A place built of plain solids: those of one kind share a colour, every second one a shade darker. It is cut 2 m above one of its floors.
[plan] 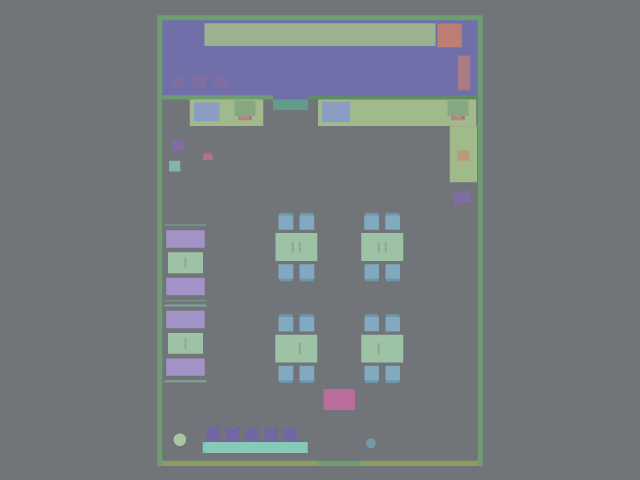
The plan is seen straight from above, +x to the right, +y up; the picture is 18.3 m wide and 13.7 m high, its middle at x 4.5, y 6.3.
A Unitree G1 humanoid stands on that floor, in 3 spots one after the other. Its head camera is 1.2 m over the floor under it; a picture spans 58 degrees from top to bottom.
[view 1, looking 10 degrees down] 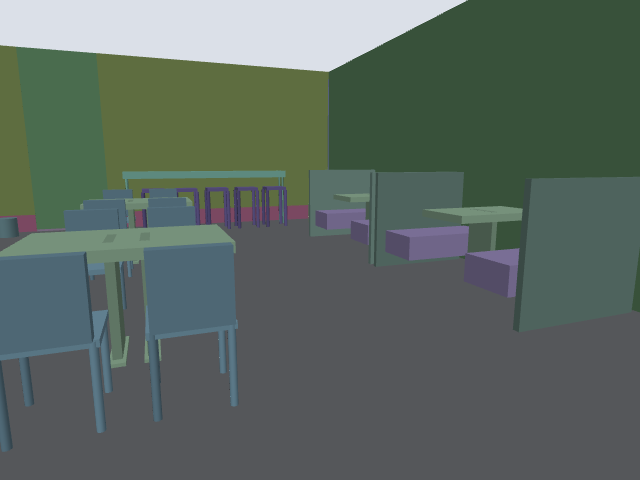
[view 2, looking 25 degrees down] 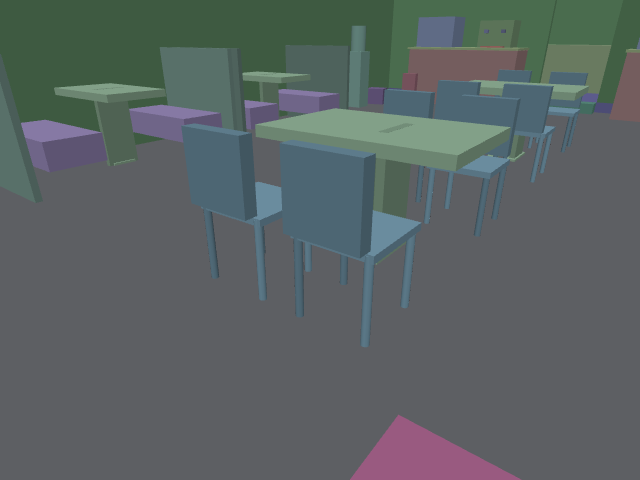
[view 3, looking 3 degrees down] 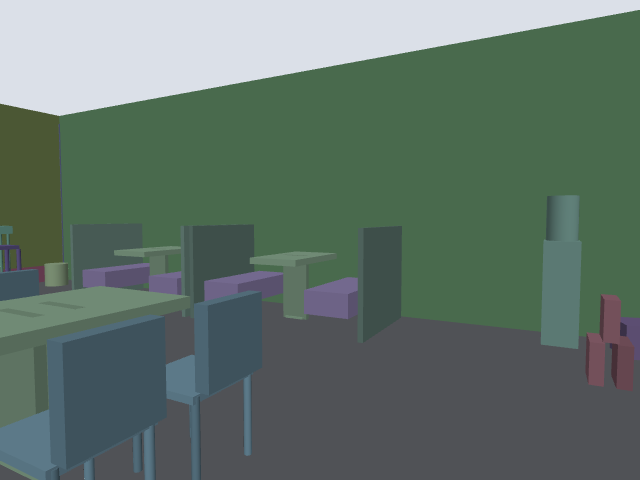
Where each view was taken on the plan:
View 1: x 3.66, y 9.01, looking -111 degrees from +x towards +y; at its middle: ground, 6.91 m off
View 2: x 5.05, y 1.00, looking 127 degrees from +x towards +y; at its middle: side_chair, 1.69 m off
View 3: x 5.05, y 8.31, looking -152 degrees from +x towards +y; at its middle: wall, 5.73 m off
